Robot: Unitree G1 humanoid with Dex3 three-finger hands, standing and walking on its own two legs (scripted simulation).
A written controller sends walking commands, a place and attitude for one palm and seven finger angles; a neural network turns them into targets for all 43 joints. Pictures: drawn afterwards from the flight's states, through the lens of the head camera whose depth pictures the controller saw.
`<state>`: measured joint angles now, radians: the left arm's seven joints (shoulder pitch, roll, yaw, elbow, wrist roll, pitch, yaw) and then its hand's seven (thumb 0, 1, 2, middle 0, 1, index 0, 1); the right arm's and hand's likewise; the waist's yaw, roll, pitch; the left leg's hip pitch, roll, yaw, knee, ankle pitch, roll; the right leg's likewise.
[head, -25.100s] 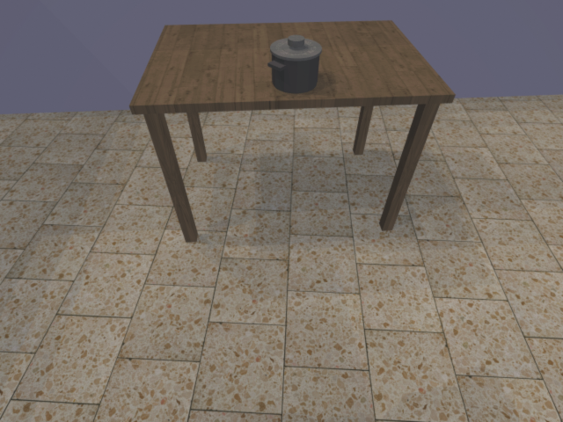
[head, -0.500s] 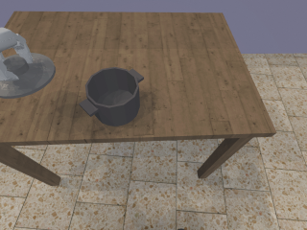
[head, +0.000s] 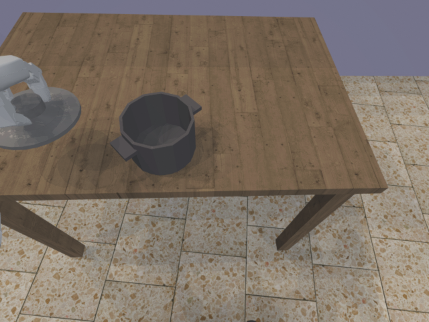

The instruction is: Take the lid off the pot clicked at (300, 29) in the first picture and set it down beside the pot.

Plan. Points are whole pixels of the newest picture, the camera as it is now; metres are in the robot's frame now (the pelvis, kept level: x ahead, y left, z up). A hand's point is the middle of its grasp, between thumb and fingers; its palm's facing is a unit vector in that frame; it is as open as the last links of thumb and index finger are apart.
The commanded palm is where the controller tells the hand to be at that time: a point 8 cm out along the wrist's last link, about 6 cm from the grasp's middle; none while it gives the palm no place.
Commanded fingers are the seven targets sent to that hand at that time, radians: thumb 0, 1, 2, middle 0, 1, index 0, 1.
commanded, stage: lower the lid onto the table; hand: left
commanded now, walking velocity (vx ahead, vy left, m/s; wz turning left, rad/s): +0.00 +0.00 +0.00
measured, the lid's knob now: (27, 106) +0.48 +0.33 +0.10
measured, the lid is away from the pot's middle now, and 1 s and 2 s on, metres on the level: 0.22 0.23 0.23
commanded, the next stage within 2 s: open the fingers wide in 1.86 s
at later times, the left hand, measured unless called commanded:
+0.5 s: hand (21, 124) +0.45 +0.33 +0.09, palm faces -0.48 -0.10 -0.87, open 8.5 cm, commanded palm +0.50 +0.34 +0.15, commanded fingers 0.00 0.57 1.05 -0.91 -1.10 -0.75 -1.03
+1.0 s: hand (32, 129) +0.46 +0.34 +0.06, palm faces -0.51 -0.10 -0.85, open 8.5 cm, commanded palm +0.52 +0.33 +0.12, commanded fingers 0.00 0.57 1.05 -0.91 -1.10 -0.75 -1.03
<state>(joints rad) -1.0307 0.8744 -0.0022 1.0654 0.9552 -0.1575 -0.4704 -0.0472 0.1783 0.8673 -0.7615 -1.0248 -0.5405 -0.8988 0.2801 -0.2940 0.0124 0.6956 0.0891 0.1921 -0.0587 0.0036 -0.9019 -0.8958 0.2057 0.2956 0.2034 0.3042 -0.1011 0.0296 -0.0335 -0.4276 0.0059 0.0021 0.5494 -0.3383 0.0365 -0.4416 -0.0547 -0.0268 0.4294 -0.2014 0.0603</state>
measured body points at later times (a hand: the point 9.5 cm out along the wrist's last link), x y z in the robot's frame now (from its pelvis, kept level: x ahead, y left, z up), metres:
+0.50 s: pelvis -0.01 +0.00 -0.01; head +0.09 +0.02 +0.43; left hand +0.47 +0.34 +0.14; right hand -0.01 -0.28 -0.13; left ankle -0.05 +0.09 -0.73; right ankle -0.01 -0.17 -0.73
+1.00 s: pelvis -0.01 +0.02 -0.02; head +0.11 +0.04 +0.42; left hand +0.49 +0.34 +0.11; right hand -0.02 -0.26 -0.13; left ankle -0.05 +0.09 -0.73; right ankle -0.01 -0.17 -0.73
